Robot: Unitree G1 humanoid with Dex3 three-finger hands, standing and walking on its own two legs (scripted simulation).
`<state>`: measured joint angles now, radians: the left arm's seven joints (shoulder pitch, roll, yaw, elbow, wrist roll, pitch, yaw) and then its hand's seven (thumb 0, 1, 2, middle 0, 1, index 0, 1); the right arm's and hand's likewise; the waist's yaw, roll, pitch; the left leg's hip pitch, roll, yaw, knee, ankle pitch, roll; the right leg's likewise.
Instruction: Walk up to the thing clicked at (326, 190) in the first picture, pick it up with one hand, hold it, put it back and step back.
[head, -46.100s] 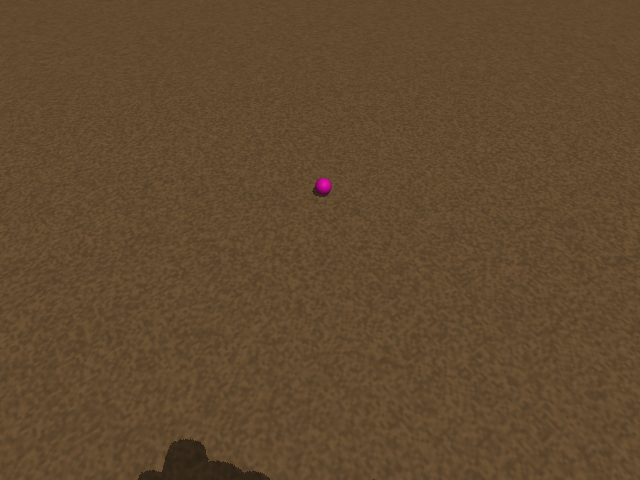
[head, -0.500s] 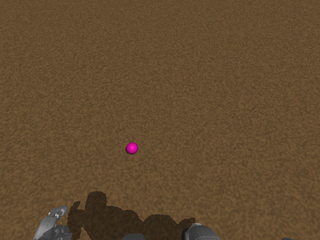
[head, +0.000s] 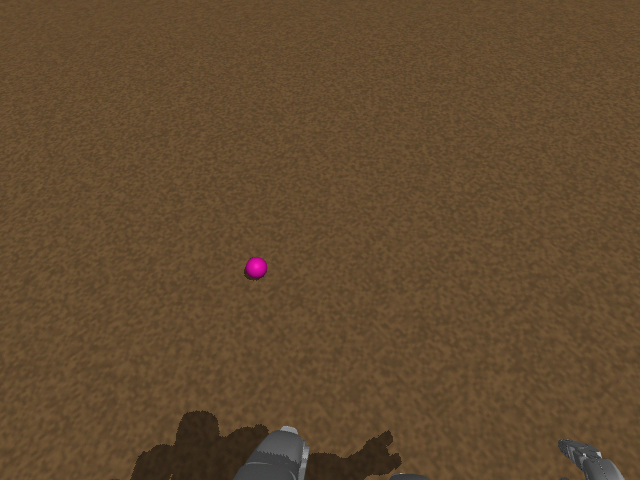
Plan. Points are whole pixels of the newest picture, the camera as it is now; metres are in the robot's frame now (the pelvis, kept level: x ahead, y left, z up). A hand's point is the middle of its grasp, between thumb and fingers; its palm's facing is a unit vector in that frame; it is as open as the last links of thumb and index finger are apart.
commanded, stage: step back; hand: left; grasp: from above
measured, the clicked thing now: (256, 267) +0.83 +0.30 -0.72
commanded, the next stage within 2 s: stand in 1.44 s
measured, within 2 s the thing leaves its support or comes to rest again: neither
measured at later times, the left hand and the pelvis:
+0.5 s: hand out of the picture -0.10 +0.28 -0.14, palm faces +0.04 -0.92 -0.38, open 7.4 cm; pelvis -0.17 +0.00 +0.01, yaw +3 degrees
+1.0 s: hand out of the picture -0.15 +0.29 -0.14, palm faces +0.05 -0.93 -0.37, open 7.4 cm; pelvis -0.18 +0.01 +0.01, yaw +3 degrees
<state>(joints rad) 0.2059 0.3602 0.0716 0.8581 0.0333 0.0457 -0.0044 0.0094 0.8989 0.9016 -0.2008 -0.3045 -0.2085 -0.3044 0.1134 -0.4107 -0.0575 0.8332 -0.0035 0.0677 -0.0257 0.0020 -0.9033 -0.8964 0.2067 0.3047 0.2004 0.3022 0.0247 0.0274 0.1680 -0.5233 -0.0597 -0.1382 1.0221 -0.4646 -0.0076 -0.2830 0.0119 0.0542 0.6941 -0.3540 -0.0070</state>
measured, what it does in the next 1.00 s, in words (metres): walks backwards: left foot, then right foot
